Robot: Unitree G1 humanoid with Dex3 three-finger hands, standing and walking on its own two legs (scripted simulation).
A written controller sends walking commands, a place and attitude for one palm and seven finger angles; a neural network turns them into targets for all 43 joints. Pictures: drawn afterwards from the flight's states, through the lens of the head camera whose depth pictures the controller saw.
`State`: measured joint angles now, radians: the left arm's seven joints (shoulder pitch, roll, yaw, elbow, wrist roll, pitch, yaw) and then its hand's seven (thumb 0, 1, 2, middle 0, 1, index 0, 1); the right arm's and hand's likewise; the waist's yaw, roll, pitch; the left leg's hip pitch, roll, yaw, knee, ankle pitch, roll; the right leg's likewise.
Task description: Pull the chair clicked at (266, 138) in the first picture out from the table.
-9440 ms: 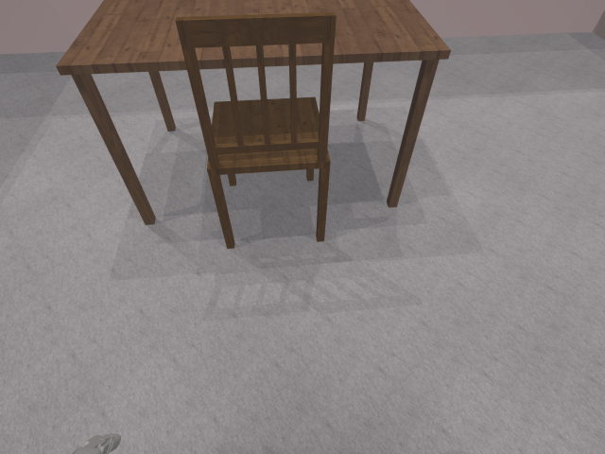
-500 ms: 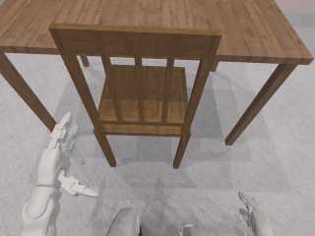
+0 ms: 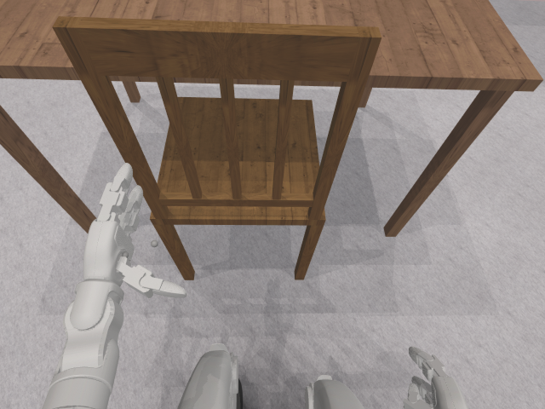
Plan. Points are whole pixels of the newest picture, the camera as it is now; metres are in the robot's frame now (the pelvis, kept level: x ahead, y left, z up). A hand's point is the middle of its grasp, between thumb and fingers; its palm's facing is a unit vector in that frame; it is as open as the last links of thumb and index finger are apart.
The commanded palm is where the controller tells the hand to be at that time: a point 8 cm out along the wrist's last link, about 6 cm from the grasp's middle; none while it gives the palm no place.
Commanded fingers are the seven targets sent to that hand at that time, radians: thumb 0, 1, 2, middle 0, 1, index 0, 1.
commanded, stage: aim the fingers beside a spindle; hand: left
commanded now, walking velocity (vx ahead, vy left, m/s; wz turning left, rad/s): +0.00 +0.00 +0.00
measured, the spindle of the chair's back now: (232, 148) +0.53 +0.09 +0.01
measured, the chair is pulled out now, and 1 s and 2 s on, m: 0.00 0.00 0.00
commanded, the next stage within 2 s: push the fingers through the gap in 1.12 s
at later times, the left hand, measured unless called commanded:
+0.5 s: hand (176, 220) +0.38 +0.16 +0.01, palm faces +0.03 -1.00 -0.03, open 16.9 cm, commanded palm +0.37 +0.21 +0.01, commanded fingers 0.00 -0.50 0.30 -0.06 -0.08 -0.06 -0.08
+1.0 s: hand (177, 225) +0.38 +0.16 +0.01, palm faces +0.03 -1.00 -0.03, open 17.0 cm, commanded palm +0.36 +0.21 +0.01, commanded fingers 0.00 -0.50 0.30 -0.06 -0.08 -0.06 -0.08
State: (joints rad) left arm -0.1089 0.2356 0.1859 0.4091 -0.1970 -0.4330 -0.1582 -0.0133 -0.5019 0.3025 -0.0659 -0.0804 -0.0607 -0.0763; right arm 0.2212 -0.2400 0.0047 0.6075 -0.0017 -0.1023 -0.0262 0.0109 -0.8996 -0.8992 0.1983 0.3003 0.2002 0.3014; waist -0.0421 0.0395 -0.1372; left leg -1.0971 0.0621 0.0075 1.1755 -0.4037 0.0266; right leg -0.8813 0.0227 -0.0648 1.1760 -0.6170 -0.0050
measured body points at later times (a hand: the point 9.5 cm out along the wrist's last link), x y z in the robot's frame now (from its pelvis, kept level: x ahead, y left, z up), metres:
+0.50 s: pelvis +0.00 +0.00 -0.02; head +0.11 +0.01 +0.42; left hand +0.38 +0.22 +0.01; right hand +0.11 -0.26 -0.13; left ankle +0.08 +0.10 -0.64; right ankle -0.03 -0.12 -0.64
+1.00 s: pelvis +0.00 +0.00 -0.02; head +0.11 +0.01 +0.42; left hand +0.37 +0.21 +0.01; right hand +0.12 -0.26 -0.13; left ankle +0.08 +0.10 -0.64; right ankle -0.03 -0.12 -0.64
